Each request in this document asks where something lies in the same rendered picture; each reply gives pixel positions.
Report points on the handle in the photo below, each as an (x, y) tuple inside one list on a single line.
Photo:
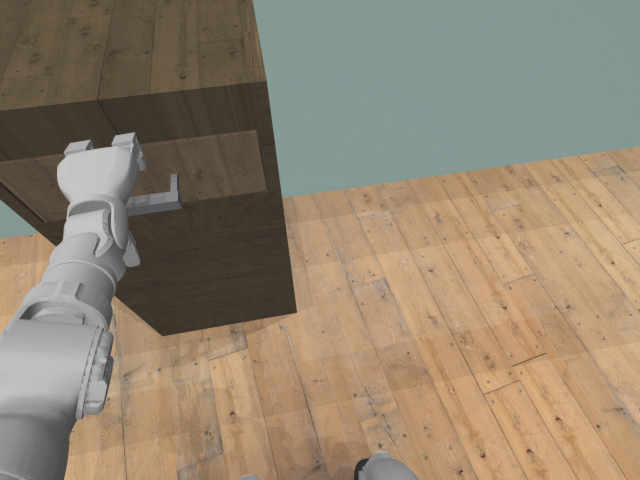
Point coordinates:
[(156, 202)]

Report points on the drawer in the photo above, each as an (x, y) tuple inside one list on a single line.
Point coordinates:
[(208, 167)]

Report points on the right robot shin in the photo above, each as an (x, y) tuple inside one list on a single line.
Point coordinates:
[(378, 455)]

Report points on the right robot thigh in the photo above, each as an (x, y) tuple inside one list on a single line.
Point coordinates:
[(386, 469)]

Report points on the cabinet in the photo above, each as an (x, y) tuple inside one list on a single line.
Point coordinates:
[(76, 70)]

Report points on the left robot hand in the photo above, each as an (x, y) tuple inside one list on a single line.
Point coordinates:
[(111, 171)]

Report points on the robot left upper arm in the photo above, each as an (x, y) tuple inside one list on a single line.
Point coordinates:
[(51, 374)]

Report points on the left robot forearm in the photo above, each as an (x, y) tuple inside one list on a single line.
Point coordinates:
[(81, 279)]

